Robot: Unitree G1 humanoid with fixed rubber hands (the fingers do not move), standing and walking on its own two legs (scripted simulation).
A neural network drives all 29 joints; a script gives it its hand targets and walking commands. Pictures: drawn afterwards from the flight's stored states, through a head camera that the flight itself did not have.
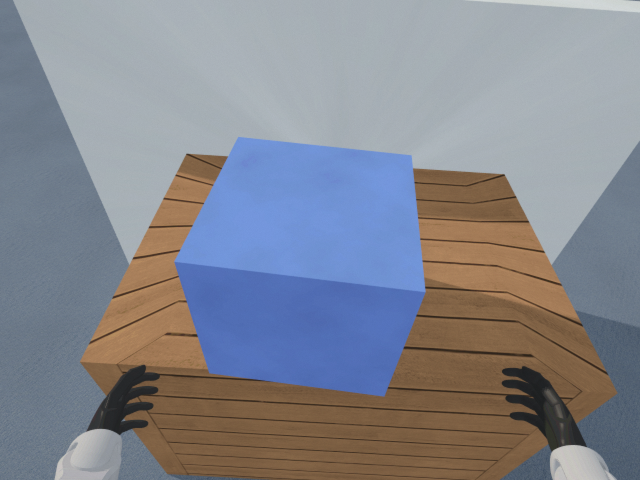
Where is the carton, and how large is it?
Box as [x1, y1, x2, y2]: [174, 137, 425, 395]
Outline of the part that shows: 238,137 174,261 209,372 376,395 384,395 425,292 411,155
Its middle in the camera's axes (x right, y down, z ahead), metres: -0.02 +0.04 +0.63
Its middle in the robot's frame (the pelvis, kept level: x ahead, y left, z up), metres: +0.43 +0.01 +0.00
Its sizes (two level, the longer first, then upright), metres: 0.284 0.278 0.271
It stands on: a pedestal, 0.64 m high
